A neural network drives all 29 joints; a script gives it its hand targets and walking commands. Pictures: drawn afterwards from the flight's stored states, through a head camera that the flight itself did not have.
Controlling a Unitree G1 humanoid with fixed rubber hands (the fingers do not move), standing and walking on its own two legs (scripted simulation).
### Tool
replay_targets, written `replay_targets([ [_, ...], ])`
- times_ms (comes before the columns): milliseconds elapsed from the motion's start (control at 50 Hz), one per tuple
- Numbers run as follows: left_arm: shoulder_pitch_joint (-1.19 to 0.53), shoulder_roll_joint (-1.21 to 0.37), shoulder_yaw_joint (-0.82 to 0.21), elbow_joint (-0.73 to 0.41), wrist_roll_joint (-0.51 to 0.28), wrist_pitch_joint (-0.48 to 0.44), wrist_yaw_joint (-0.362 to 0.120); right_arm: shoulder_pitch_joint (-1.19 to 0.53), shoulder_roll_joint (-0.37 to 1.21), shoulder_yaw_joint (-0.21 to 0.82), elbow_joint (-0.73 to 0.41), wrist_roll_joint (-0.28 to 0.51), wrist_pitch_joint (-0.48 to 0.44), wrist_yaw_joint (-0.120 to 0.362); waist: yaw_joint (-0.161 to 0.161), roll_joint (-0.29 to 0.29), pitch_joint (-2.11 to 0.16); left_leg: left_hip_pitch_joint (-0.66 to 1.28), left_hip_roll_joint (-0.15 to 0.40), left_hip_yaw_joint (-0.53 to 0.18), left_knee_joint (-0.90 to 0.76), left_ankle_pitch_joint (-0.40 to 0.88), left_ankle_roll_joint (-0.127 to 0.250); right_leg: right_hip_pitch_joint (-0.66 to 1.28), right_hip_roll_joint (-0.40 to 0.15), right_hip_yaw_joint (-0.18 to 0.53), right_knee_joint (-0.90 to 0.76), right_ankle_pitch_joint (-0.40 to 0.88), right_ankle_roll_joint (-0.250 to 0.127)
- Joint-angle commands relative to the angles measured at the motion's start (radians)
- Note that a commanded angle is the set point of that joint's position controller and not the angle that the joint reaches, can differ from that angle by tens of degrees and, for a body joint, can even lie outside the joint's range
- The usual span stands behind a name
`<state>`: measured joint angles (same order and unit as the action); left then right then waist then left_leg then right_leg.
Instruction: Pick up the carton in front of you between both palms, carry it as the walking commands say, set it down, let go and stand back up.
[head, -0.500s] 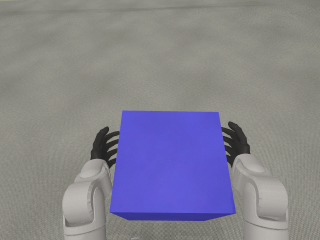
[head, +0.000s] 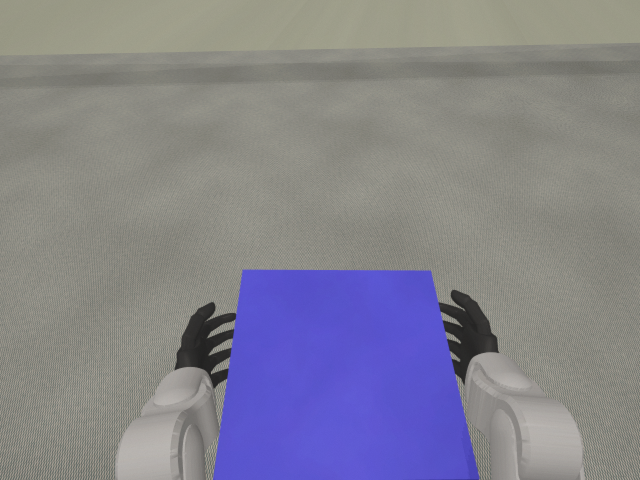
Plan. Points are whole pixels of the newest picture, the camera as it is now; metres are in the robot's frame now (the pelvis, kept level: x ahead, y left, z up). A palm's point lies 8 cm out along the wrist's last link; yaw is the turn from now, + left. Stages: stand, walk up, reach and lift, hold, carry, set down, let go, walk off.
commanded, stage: carry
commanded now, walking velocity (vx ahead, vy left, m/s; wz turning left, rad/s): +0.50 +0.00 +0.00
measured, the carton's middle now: (334, 398) +0.22 +0.00 +0.02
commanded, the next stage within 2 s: none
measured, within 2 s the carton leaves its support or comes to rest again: neither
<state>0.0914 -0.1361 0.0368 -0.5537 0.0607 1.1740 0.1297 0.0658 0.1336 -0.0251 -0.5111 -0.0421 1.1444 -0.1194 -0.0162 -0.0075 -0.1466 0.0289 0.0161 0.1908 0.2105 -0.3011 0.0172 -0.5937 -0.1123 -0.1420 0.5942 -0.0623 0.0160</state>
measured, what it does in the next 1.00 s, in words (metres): walks ahead: right foot, then left foot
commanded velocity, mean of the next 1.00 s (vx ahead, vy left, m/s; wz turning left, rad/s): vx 0.20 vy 0.00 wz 0.00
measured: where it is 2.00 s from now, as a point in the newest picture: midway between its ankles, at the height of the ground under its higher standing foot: (326, 420)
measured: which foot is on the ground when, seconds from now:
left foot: down 0.00-0.10, up 0.12-0.56, down 0.58-1.00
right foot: up 0.00-0.08, down 0.10-0.58, up 0.60-0.82, down 0.84-1.00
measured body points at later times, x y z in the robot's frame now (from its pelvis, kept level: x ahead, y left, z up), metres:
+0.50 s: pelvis +0.32 -0.02 +0.00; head +0.31 -0.03 +0.45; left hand +0.56 +0.14 +0.10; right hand +0.57 -0.17 +0.10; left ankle +0.45 +0.12 -0.71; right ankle +0.22 -0.12 -0.74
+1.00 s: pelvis +0.53 +0.00 +0.00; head +0.50 +0.00 +0.45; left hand +0.77 +0.15 +0.09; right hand +0.77 -0.15 +0.09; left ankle +0.52 +0.10 -0.74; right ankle +0.49 -0.11 -0.74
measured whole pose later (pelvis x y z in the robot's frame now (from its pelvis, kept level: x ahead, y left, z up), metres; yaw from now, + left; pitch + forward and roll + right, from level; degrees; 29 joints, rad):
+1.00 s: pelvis +0.53 +0.00 +0.00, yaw +0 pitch +3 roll +0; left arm 0.04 -0.13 0.03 -0.56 0.06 1.20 0.13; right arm 0.02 0.13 -0.04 -0.54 -0.05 1.18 -0.11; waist -0.01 0.00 -0.14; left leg -0.25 0.05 0.22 0.47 -0.27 0.02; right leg -0.22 -0.06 -0.14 0.47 -0.30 0.01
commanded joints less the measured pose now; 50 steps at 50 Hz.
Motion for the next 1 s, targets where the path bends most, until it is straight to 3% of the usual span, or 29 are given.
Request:
replay_targets([
  [0, -0.416, -0.697, -0.637, -0.104, -0.271, -0.005, -0.096, -0.346, 0.699, 0.599, -0.1, 0.254, 0.016, 0.098, -0.003, 0.156, 0.032, 0.031, 0.226, -0.082, -0.036, 0.415, 0.09, 0.002, 0.027, -0.045, -0.067, 0.037, -0.024],
  [60, -0.409, -0.636, -0.605, -0.09, -0.273, 0.01, -0.082, -0.374, 0.647, 0.59, -0.113, 0.248, 0.037, 0.076, 0.02, 0.152, -0.037, 0.015, 0.199, 0.001, 0.192, 0.676, 0.048, 0.258, 0.109, -0.13, -0.134, -0.038, -0.05],
  [80, -0.4, -0.623, -0.591, -0.078, -0.272, 0.013, -0.078, -0.373, 0.63, 0.59, -0.115, 0.247, 0.044, 0.07, 0.038, 0.102, -0.106, -0.084, 0.159, 0.039, 0.387, 0.652, 0.017, 0.471, 0.118, -0.124, -0.133, -0.093, -0.053],
  [100, -0.389, -0.611, -0.577, -0.074, -0.266, 0.015, -0.074, -0.384, 0.612, 0.597, -0.132, 0.255, 0.051, 0.065, 0.053, -0.045, -0.176, -0.281, 0.094, 0.046, 0.639, 0.434, -0.02, 0.646, -0.057, 0.165, -0.221, -0.282, -0.1],
  [120, -0.408, -0.613, -0.573, -0.064, -0.27, 0.015, -0.074, -0.394, 0.619, 0.609, -0.159, 0.259, 0.057, 0.064, 0.051, -0.321, -0.254, -0.575, -0.03, -0.015, 0.954, 0.021, -0.064, 0.852, -0.298, 0.617, -0.331, -0.3, -0.24],
  [140, -0.382, -0.646, -0.577, -0.064, -0.283, 0.016, -0.079, -0.401, 0.639, 0.617, -0.146, 0.27, 0.059, 0.068, 0.042, -0.297, -0.232, -0.67, -0.024, -0.142, 1.099, -0.163, -0.038, 0.829, -0.307, 0.653, -0.379, -0.073, -0.253],
  [160, -0.4, -0.685, -0.588, -0.079, -0.293, 0.012, -0.089, -0.4, 0.691, 0.624, -0.131, 0.272, 0.055, 0.075, 0.039, -0.219, -0.231, -0.697, 0.031, -0.179, 1.152, -0.142, -0.008, 0.796, -0.284, 0.522, -0.33, 0.071, -0.238],
  [180, -0.418, -0.733, -0.603, -0.084, -0.299, 0.006, -0.1, -0.401, 0.738, 0.626, -0.121, 0.273, 0.049, 0.086, 0.037, -0.097, -0.231, -0.694, 0.071, -0.192, 1.11, -0.088, 0.007, 0.742, -0.265, 0.432, -0.311, 0.133, -0.209],
  [200, -0.442, -0.77, -0.616, -0.094, -0.303, -0.002, -0.11, -0.401, 0.784, 0.632, -0.109, 0.271, 0.041, 0.095, 0.031, -0.041, -0.205, -0.666, 0.102, -0.197, 1.031, -0.037, 0.012, 0.665, -0.243, 0.361, -0.332, 0.126, -0.175],
  [240, -0.46, -0.814, -0.644, -0.106, -0.313, -0.014, -0.128, -0.389, 0.837, 0.638, -0.098, 0.257, 0.025, 0.107, 0.027, -0.078, -0.197, -0.609, 0.106, -0.171, 0.899, 0.029, 0.005, 0.596, -0.209, 0.264, -0.39, -0.003, -0.135],
  [300, -0.453, -0.799, -0.656, -0.119, -0.32, -0.02, -0.145, -0.373, 0.844, 0.64, -0.1, 0.235, 0.011, 0.105, 0.029, -0.113, -0.148, -0.615, 0.104, -0.12, 0.719, 0.076, -0.019, 0.558, -0.192, 0.186, -0.463, -0.108, -0.154],
  [340, -0.451, -0.771, -0.658, -0.132, -0.325, -0.018, -0.146, -0.375, 0.826, 0.639, -0.116, 0.231, 0.011, 0.098, 0.029, -0.115, -0.106, -0.633, 0.102, -0.092, 0.582, 0.137, -0.034, 0.565, -0.171, 0.137, -0.483, -0.101, -0.157],
  [400, -0.418, -0.711, -0.64, -0.127, -0.312, -0.006, -0.134, -0.363, 0.775, 0.63, -0.126, 0.231, 0.025, 0.086, 0.032, -0.123, -0.055, -0.627, 0.085, -0.049, 0.428, 0.213, -0.038, 0.585, -0.149, 0.078, -0.473, -0.006, -0.145],
  [480, -0.379, -0.642, -0.597, -0.097, -0.272, 0.014, -0.105, -0.356, 0.692, 0.612, -0.115, 0.239, 0.051, 0.073, 0.037, -0.142, 0.0, -0.556, 0.036, 0.01, 0.301, 0.295, -0.033, 0.609, -0.121, -0.014, -0.36, 0.352, -0.099],
  [540, -0.379, -0.631, -0.59, -0.093, -0.261, 0.025, -0.092, -0.336, 0.67, 0.597, -0.103, 0.246, 0.061, 0.073, 0.017, -0.106, -0.055, -0.271, -0.021, 0.08, 0.166, 0.411, -0.022, 0.551, -0.062, -0.098, -0.121, 0.426, -0.033],
  [560, -0.385, -0.625, -0.589, -0.09, -0.259, 0.027, -0.089, -0.332, 0.665, 0.589, -0.103, 0.242, 0.064, 0.074, 0.008, -0.072, -0.097, -0.106, 0.041, 0.023, 0.161, 0.51, -0.02, 0.457, -0.04, -0.1, -0.007, 0.313, 0.0],
  [580, -0.406, -0.618, -0.591, -0.1, -0.264, 0.034, -0.088, -0.319, 0.648, 0.578, -0.098, 0.238, 0.067, 0.075, -0.003, 0.099, -0.178, 0.077, 0.245, -0.2, 0.218, 0.867, 0.023, 0.318, 0.015, -0.089, 0.212, -0.061, 0.035],
  [600, -0.393, -0.638, -0.616, -0.106, -0.275, 0.041, -0.09, -0.328, 0.656, 0.576, -0.077, 0.244, 0.063, 0.078, -0.012, 0.261, -0.277, 0.269, 0.414, -0.441, 0.212, 1.002, 0.194, 0.123, 0.107, -0.018, 0.418, -0.454, 0.056],
  [620, -0.384, -0.668, -0.633, -0.116, -0.283, 0.038, -0.099, -0.303, 0.703, 0.58, -0.083, 0.26, 0.055, 0.087, -0.004, 0.231, -0.286, 0.182, 0.423, -0.452, 0.145, 0.904, 0.22, 0.115, 0.077, 0.084, 0.493, -0.536, 0.036],
  [660, -0.456, -0.775, -0.668, -0.124, -0.299, 0.019, -0.123, -0.347, 0.815, 0.601, -0.096, 0.274, 0.031, 0.11, 0.002, 0.151, -0.269, 0.078, 0.365, -0.324, 0.1, 0.788, 0.173, 0.139, 0.019, 0.137, 0.397, -0.499, 0.002],
  [680, -0.47, -0.819, -0.679, -0.123, -0.304, 0.006, -0.132, -0.369, 0.859, 0.617, -0.099, 0.278, 0.019, 0.121, 0.006, 0.129, -0.242, 0.01, 0.327, -0.252, 0.079, 0.727, 0.133, 0.184, 0.002, 0.132, 0.24, -0.474, 0.001],
  [700, -0.475, -0.849, -0.682, -0.117, -0.303, -0.006, -0.137, -0.389, 0.883, 0.629, -0.103, 0.28, 0.009, 0.13, 0.011, 0.126, -0.241, -0.032, 0.294, -0.204, 0.065, 0.672, 0.107, 0.248, 0.024, 0.103, 0.132, -0.44, 0.005],
  [760, -0.415, -0.864, -0.68, -0.104, -0.277, -0.033, -0.139, -0.361, 0.888, 0.647, -0.111, 0.281, -0.012, 0.144, 0.007, 0.132, -0.27, -0.047, 0.277, -0.153, 0.083, 0.535, 0.104, 0.34, 0.051, 0.054, -0.051, -0.34, 0.008],
  [800, -0.391, -0.843, -0.676, -0.112, -0.264, -0.038, -0.136, -0.356, 0.863, 0.652, -0.121, 0.281, -0.014, 0.147, 0.015, 0.117, -0.265, -0.102, 0.235, -0.09, 0.132, 0.448, 0.076, 0.429, 0.038, 0.017, -0.214, -0.09, 0.012],
  [840, -0.404, -0.799, -0.665, -0.134, -0.265, -0.029, -0.132, -0.366, 0.825, 0.652, -0.127, 0.277, -0.008, 0.143, 0.014, 0.089, -0.227, -0.199, 0.2, -0.068, 0.157, 0.279, 0.022, 0.49, -0.046, 0.06, -0.246, 0.005, 0.015],
  [860, -0.426, -0.775, -0.658, -0.134, -0.261, -0.023, -0.128, -0.386, 0.799, 0.653, -0.142, 0.274, 0.002, 0.139, 0.007, 0.026, -0.173, -0.206, 0.164, -0.056, 0.159, 0.251, -0.005, 0.437, -0.087, 0.099, -0.202, 0.074, 0.007],
  [880, -0.435, -0.754, -0.647, -0.128, -0.262, -0.014, -0.125, -0.396, 0.778, 0.649, -0.138, 0.275, 0.014, 0.133, 0.009, -0.016, -0.138, -0.196, 0.162, -0.071, 0.169, 0.296, -0.016, 0.414, -0.089, 0.091, -0.183, 0.107, 0.001],
  [940, -0.393, -0.681, -0.607, -0.068, -0.256, 0.018, -0.111, -0.363, 0.702, 0.62, -0.101, 0.259, 0.049, 0.108, 0.013, -0.021, -0.126, -0.173, 0.165, -0.075, 0.259, 0.502, -0.018, 0.416, -0.077, 0.084, -0.15, 0.285, -0.005],
  [980, -0.377, -0.647, -0.587, -0.036, -0.251, 0.034, -0.102, -0.342, 0.671, 0.599, -0.069, 0.245, 0.066, 0.093, 0.013, -0.029, -0.147, -0.172, 0.159, -0.072, 0.297, 0.562, -0.022, 0.433, -0.074, 0.079, -0.121, 0.409, -0.007],
])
